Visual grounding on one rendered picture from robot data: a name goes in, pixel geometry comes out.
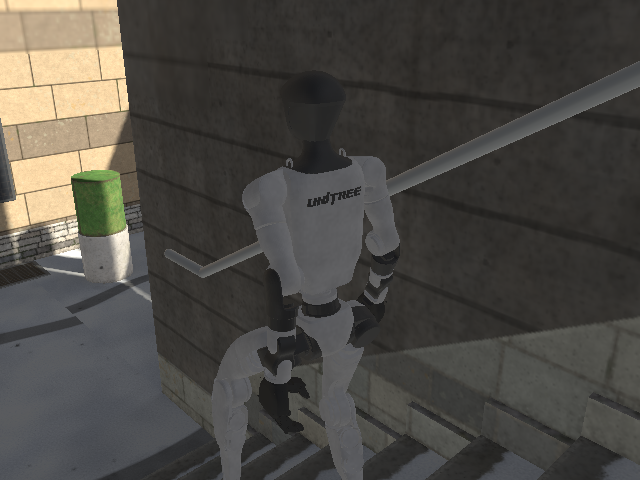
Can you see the stairs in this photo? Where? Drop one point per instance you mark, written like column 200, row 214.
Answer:
column 297, row 458

